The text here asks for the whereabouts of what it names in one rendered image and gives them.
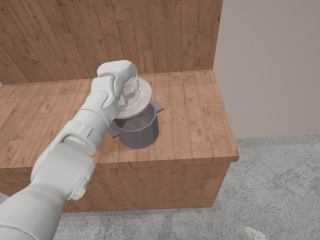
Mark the lid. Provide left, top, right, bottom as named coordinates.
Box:
left=116, top=78, right=152, bottom=119

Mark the knob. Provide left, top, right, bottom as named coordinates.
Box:
left=123, top=81, right=136, bottom=99

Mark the pot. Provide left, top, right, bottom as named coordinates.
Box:
left=107, top=100, right=164, bottom=149

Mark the robot left upper arm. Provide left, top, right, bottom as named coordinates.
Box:
left=0, top=142, right=96, bottom=240

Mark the robot left hand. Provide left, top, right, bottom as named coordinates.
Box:
left=97, top=60, right=139, bottom=106

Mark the robot left forearm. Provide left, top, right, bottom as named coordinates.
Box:
left=30, top=70, right=124, bottom=182

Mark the robot right hand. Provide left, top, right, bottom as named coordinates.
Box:
left=244, top=227, right=268, bottom=240

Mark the table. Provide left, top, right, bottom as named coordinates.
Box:
left=0, top=0, right=240, bottom=213

